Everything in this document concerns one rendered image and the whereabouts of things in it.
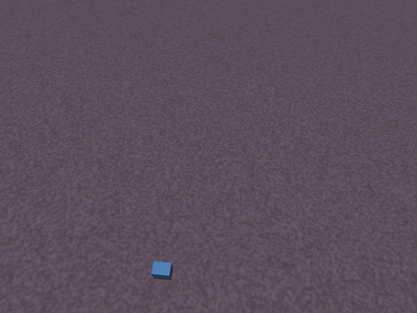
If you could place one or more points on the small box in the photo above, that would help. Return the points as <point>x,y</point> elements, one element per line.
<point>161,269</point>

